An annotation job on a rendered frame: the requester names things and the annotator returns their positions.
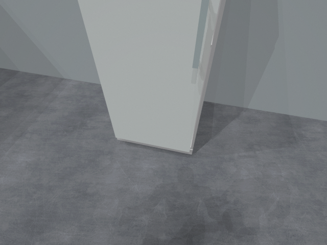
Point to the handle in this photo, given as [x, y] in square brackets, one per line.
[200, 32]

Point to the fridge door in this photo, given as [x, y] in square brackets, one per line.
[144, 51]

